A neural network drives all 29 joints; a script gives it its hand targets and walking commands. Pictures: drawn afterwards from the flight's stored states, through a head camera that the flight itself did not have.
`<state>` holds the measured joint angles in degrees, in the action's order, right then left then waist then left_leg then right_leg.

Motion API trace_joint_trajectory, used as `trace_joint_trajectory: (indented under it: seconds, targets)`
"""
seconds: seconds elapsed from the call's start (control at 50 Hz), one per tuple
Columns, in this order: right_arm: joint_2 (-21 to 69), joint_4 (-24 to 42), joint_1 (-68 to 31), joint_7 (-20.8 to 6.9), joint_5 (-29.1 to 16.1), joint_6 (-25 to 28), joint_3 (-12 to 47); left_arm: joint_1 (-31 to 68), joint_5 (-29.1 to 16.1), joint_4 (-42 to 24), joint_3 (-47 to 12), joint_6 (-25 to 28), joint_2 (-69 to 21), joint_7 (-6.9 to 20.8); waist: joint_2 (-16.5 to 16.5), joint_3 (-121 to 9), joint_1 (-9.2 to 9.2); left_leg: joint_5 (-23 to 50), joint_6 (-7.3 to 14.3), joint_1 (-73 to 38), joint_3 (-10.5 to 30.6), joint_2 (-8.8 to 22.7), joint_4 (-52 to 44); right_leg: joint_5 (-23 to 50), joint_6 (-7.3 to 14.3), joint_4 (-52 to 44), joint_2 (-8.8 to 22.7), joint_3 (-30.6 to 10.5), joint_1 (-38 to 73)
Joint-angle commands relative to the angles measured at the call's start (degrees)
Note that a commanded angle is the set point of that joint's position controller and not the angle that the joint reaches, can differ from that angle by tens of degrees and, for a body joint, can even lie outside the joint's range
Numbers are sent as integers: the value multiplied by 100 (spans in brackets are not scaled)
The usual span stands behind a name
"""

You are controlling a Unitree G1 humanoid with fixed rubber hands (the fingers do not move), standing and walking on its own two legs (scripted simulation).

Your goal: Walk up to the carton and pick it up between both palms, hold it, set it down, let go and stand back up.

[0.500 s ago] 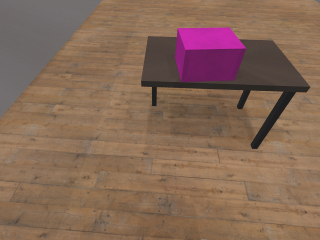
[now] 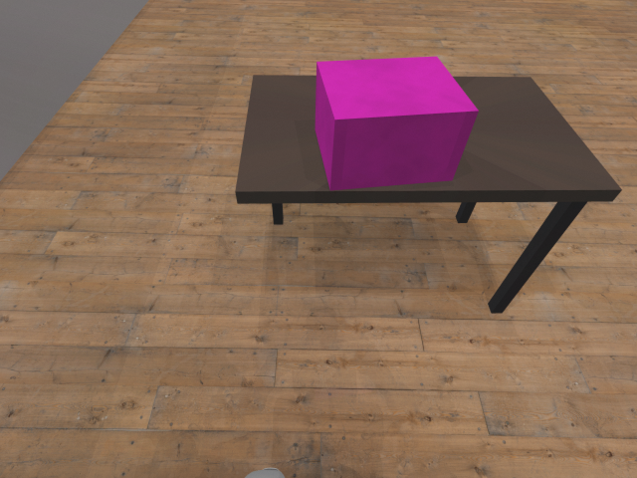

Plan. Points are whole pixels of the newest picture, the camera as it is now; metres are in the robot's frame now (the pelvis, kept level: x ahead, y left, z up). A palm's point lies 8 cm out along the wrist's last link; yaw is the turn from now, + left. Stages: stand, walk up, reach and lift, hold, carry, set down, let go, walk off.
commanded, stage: walk up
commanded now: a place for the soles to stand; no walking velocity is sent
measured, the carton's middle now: (385, 121) +0.86 -0.11 -0.04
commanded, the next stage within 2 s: none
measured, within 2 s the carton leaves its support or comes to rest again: neither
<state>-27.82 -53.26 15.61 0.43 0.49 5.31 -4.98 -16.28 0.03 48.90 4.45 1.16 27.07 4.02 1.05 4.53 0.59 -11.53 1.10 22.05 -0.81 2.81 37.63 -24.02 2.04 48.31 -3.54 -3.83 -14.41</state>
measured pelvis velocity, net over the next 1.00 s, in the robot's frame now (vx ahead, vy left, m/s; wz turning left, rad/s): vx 0.28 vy -0.14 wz -0.07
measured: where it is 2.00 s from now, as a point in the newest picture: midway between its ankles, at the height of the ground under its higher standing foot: (419, 436)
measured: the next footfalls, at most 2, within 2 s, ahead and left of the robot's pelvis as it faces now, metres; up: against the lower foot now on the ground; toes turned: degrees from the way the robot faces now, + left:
right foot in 0.38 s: +0.23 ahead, -0.23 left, +0.00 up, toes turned -1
left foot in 0.66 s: +0.32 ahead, +0.03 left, +0.00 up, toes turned -2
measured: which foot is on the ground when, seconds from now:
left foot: down 0.00-0.38, up 0.40-0.64, down 0.66-1.00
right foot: up 0.00-0.36, down 0.38-0.68, up 0.70-1.00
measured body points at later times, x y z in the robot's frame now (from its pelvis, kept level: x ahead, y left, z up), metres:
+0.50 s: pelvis +0.15 -0.10 +0.00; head +0.18 -0.09 +0.45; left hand +0.21 +0.26 -0.10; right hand +0.21 -0.46 -0.09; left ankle +0.13 +0.05 -0.67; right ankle +0.19 -0.23 -0.72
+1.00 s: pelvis +0.28 -0.14 +0.01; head +0.30 -0.10 +0.46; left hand +0.38 +0.20 -0.11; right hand +0.27 -0.52 -0.05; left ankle +0.28 +0.02 -0.72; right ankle +0.30 -0.32 -0.68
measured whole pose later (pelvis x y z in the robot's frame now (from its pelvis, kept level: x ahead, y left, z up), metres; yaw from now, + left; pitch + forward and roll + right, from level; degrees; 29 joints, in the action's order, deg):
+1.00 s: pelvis +0.28 -0.14 +0.01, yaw -4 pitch -3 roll -1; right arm -27.9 -52.5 22.4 2.9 0.5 5.8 -4.8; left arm -14.3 0.0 46.0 4.9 -2.2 30.0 4.8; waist 4.7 5.3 0.8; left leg -18.6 0.6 12.0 0.2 6.0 33.0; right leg -25.0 -0.4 52.4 3.8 -3.6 -25.1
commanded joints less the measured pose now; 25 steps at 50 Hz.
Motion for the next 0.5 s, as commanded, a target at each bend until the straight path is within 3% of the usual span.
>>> trace_joint_trajectory:
  seconds: [0.0, 0.02, 0.06, 0.08, 0.1, 0.12, 0.14, 0.16, 0.18, 0.2, 0.24, 0.26, 0.28, 0.3, 0.32, 0.34, 0.36, 0.38, 0.4, 0.42, 0.44, 0.46, 0.48]
  targets:
    - [-1691, 432, -15, 153, -29, 136, -354, -37, 210, -382, 242, -142, 1258, 20, 172, 731, 76, -3390, 927, -678, 2929, 1886, -2760, 10, -39, 1689, 450, -713, -2440]
    - [-1640, 395, 35, 127, 0, 147, -366, -148, 206, -347, 290, -153, 1104, 79, -236, 648, 95, -2837, 759, -478, 2376, 1621, -2719, 283, -47, 1372, 512, -552, -2048]
    - [-1516, 474, 279, 91, 45, 151, -380, -174, 171, -338, 287, -155, 1020, 161, -570, 271, -41, -1762, 800, -652, 1382, 1156, -2559, 465, -180, 826, 502, -141, -1547]
    - [-1472, 444, 294, 79, 62, 149, -388, -57, 173, -362, 258, -169, 942, 187, -778, 169, -113, -1667, 883, -920, 1211, 1121, -2508, 509, -241, 580, 563, -30, -1709]
    - [-1564, 428, 448, 69, 30, 149, -391, 102, 215, -507, 251, -184, 960, 209, -830, 120, -225, -1623, 985, -1183, 1205, 1261, -2380, 464, -272, 352, 660, -9, -1776]
    - [-1580, 436, 397, 59, 31, 140, -403, 187, 198, -502, 255, -179, 1012, 216, -987, 211, -225, -1898, 1012, -1163, 1085, 1138, -2504, 554, -275, 290, 694, 91, -1885]
    - [-1694, 395, 511, 55, 18, 124, -426, 402, 191, -615, 255, -185, 994, 211, -1066, 306, -387, -2048, 1094, -1294, 1196, 1206, -2517, 388, -358, 9, 726, 141, -2030]
    - [-1767, 361, 545, 58, -3, 117, -481, 496, 253, -549, 217, -206, 986, 202, -857, 424, -359, -2105, 1203, -1355, 1321, 1484, -2493, 432, -351, -97, 851, 124, -2146]
    - [-1840, 457, 550, 76, -38, 129, -502, 541, 239, -576, 242, -196, 1006, 231, -923, 459, -403, -2105, 1195, -1244, 1250, 1500, -2481, 433, -298, -321, 884, 104, -1954]
    - [-1829, 427, 480, 62, -41, 124, -488, 547, 195, -493, 251, -175, 1076, 209, -792, 485, -361, -1894, 1102, -1080, 1081, 1408, -2349, 665, -294, -458, 921, 185, -1755]
    - [-1801, 493, 366, 26, -54, 103, -471, 517, 235, -552, 261, -110, 1010, 199, -960, 439, -398, -1424, 1088, -1006, 895, 1421, -2121, 839, -277, -801, 930, 295, -1405]
    - [-1752, 475, 136, 33, -37, 90, -434, 374, 224, -547, 273, -104, 1024, 188, -1038, 364, -211, -1246, 1035, -990, 718, 1278, -1967, 837, -212, -980, 900, 385, -1145]
    - [-1717, 533, 97, 19, -17, 61, -436, 204, 194, -471, 300, -61, 1036, 184, -981, 175, -162, -1036, 947, -797, 601, 1245, -1711, 944, -182, -1157, 881, 369, -698]
    - [-1731, 584, -322, 17, -5, 3, -417, -277, 218, -294, 308, -32, 1011, 151, -786, -50, 246, -808, 889, -666, 307, 1132, -1119, 1186, -172, -1711, 774, 700, 62]
    - [-1351, 599, -88, 31, 0, -60, -324, -965, 190, -52, 385, 46, 1194, 67, 213, -504, 456, -347, 692, -586, 200, 881, 344, 1107, -228, -2141, 516, 612, 777]
    - [-880, 613, 184, 40, -6, -89, -154, -1286, 263, 0, 555, 91, 1625, -11, 1445, -678, 643, -553, 505, 116, -198, 315, 1852, 312, -251, -2750, 847, -343, 1245]
    - [-502, 685, 406, 71, -85, -110, -20, -1211, 291, -154, 648, 101, 2021, -75, 2226, -539, 568, -2240, 308, 1247, 250, -628, 2652, -84, 18, -3307, 1701, -2225, 1317]
    - [-687, 686, 221, 132, -182, -165, -13, -610, 304, -371, 496, 79, 1869, -104, 1503, -401, 406, -2112, 251, 1335, 577, -502, 2943, -457, 289, -3623, 1955, -2558, 783]
    - [-1050, 598, 85, 132, -224, -187, -121, -352, 232, -426, 488, 29, 1834, -70, 990, -347, 327, -1900, 269, 1293, 581, -164, 3054, -1191, 536, -3819, 2025, -2783, 403]
    - [-1294, 519, 132, 111, -240, -179, -145, -232, 200, -500, 466, 17, 1761, -61, 902, -150, 263, -1578, 207, 1467, 439, 49, 2788, -996, 747, -3498, 1792, -2401, 562]
    - [-1191, 341, 430, 108, -220, -120, -130, -62, 209, -513, 393, 15, 1428, -63, 1039, -254, 123, -1361, 150, 1440, 354, 150, 2408, -85, 887, -3134, 1464, -1733, 844]
    - [-1134, 292, 454, 102, -167, -88, -92, -126, 164, -523, 375, 9, 1276, -87, 1017, -358, 153, -1420, 134, 1383, 117, 144, 2101, 714, 868, -2903, 1367, -1435, 846]
    - [-1035, 319, 415, 107, -131, -71, -56, -284, 175, -553, 336, 0, 1222, -83, 1124, -423, 232, -1501, 87, 1329, 23, 107, 1692, 918, 1013, -2774, 1298, -1239, 968]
